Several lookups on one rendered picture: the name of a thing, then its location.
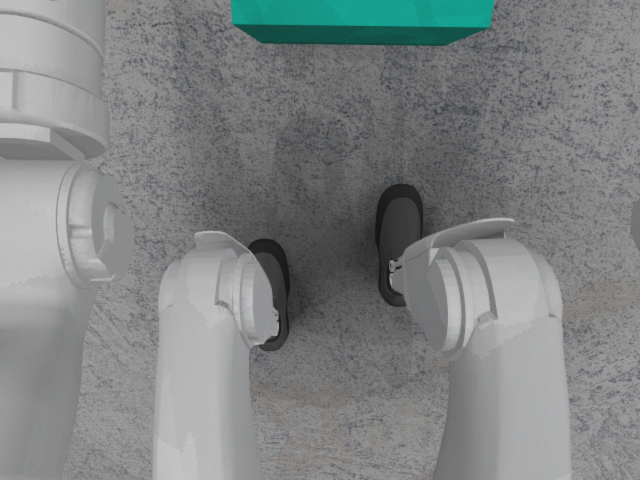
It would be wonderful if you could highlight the left robot forearm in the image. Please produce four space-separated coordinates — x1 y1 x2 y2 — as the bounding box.
0 0 110 162

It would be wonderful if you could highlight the robot left foot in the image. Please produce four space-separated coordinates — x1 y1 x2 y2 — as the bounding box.
247 239 290 351

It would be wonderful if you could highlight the carton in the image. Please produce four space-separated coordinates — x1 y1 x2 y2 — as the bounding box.
231 0 494 46

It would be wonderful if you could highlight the robot right thigh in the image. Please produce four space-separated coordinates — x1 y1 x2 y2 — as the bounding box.
419 238 571 480

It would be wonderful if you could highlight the robot left upper arm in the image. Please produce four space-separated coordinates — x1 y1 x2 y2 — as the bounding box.
0 159 134 480

